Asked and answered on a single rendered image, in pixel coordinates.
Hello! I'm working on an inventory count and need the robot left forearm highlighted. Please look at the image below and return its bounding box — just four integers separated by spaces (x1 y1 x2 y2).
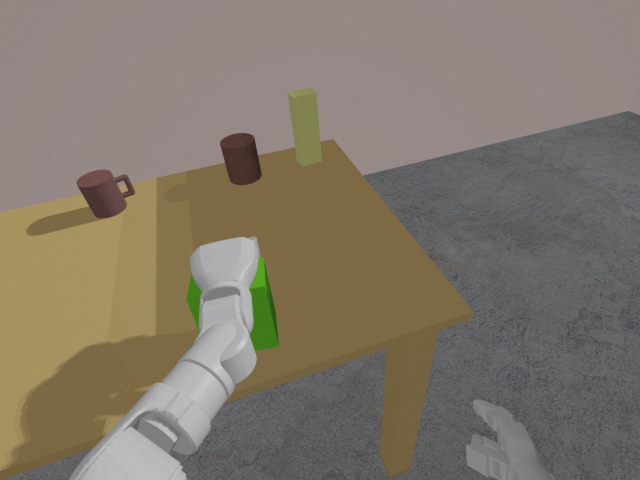
69 281 257 480

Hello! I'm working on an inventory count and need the robot right forearm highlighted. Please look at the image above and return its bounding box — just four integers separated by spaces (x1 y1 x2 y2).
506 459 555 480

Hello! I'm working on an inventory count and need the table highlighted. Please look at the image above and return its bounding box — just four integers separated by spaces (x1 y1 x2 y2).
0 139 473 480

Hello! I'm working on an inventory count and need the robot left upper arm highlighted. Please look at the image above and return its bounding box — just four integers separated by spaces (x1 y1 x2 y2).
80 427 186 480

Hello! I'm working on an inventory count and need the robot left hand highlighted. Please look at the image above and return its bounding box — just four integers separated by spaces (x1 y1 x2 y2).
190 237 261 292

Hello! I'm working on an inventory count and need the robot right hand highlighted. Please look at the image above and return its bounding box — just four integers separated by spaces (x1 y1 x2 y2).
466 399 542 480

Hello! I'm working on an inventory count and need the sponge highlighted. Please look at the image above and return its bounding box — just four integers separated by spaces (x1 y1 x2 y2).
186 257 279 351

